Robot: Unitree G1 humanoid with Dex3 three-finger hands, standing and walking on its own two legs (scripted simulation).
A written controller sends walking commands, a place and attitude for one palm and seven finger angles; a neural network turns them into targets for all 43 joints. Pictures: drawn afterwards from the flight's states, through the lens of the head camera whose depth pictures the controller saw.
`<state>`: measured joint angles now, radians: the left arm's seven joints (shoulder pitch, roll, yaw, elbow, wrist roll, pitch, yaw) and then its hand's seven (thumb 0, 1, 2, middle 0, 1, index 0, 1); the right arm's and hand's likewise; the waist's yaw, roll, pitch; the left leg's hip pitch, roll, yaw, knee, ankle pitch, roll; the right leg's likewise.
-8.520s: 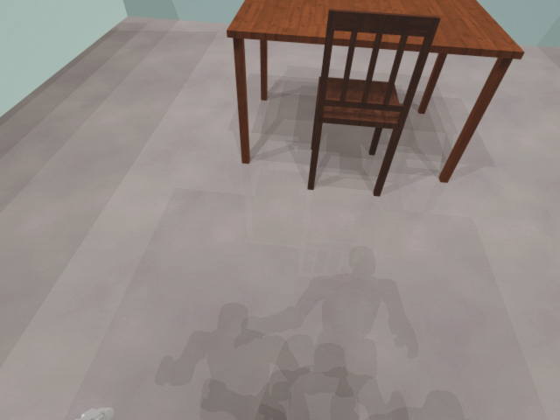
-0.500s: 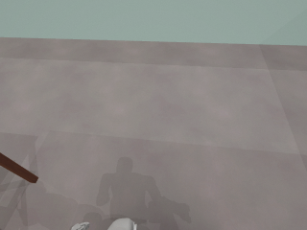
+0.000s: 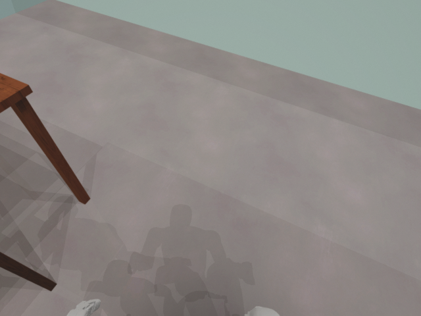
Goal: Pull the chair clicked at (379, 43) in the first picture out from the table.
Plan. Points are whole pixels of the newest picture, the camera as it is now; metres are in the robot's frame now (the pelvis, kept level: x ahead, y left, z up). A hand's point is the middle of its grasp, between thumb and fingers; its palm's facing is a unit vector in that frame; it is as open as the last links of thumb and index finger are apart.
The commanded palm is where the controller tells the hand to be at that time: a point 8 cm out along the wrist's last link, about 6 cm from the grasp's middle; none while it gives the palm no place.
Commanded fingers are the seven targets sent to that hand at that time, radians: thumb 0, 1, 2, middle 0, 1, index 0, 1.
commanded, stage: turn to face it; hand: left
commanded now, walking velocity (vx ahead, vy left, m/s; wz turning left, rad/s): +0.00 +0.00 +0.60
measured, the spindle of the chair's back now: out of the picture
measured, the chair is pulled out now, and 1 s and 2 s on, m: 0.00 0.00 0.00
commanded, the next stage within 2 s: take the last steps up to it in 1.74 s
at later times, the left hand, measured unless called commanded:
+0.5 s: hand out of the picture +0.00 +0.15 -0.15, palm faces +0.31 -0.91 -0.27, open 7.4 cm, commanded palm none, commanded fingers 0.00 0.90 0.90 -0.20 -0.30 -0.20 -0.30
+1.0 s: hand out of the picture -0.07 +0.23 -0.16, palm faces +0.59 -0.76 -0.26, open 7.4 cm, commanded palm none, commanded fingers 0.00 0.90 0.90 -0.20 -0.30 -0.20 -0.30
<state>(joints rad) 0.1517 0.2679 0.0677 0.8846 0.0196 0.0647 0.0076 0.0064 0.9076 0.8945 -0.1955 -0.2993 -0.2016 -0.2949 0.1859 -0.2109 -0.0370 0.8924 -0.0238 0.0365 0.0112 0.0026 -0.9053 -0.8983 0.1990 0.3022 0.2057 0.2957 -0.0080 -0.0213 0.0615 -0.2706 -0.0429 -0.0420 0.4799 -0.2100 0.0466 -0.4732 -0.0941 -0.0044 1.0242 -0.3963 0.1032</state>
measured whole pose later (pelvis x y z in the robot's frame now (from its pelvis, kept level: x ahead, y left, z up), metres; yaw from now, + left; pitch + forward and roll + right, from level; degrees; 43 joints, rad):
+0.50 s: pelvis -0.01 -0.06 +0.00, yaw +19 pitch -1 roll +2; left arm 0.22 0.18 0.02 0.88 0.03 0.02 0.02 0.01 0.90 0.89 -0.20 -0.30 -0.21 -0.30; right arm 0.23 -0.28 -0.09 0.96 -0.02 0.10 0.03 0.01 -0.91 -0.90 0.19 0.30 0.20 0.29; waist -0.02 0.02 0.07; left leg -0.46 0.05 0.00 1.05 -0.40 -0.09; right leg -0.18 -0.12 -0.22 0.49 -0.29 -0.01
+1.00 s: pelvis -0.03 -0.02 +0.00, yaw +36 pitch +0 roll -1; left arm 0.14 0.27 0.06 0.88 0.02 0.06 0.01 0.01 0.91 0.89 -0.20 -0.30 -0.20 -0.29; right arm 0.19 -0.21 -0.03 0.90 -0.03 0.04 0.01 0.00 -0.90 -0.90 0.20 0.30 0.21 0.30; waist -0.01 -0.02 0.06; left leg -0.25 -0.05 -0.08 0.47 -0.22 0.04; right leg -0.47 -0.09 0.00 1.00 -0.41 0.11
